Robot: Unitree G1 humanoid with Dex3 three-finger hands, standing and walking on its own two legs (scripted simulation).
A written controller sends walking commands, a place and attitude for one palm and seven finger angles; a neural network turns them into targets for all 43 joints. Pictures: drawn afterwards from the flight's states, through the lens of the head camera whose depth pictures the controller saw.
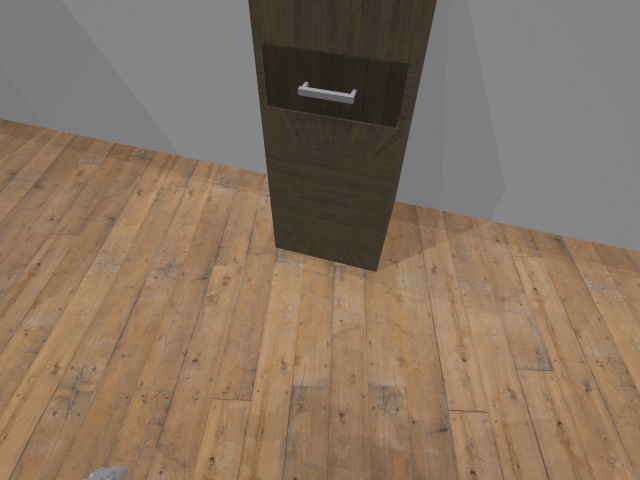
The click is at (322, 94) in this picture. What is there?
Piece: drawer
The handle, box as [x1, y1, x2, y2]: [298, 82, 356, 103]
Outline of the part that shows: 298,88 298,94 349,103 352,103 356,91 353,89 350,94 310,88 307,86 308,82 305,82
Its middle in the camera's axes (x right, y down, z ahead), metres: +0.02 -0.40 +1.04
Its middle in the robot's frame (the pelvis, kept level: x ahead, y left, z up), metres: +1.05 +0.04 -0.02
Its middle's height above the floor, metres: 0.75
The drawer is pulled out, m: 0.00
